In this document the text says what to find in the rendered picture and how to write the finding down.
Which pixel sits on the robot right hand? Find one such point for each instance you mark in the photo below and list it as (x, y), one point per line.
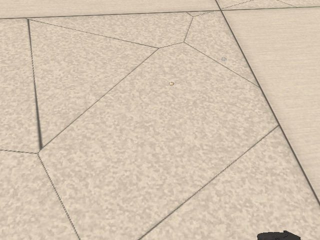
(285, 235)

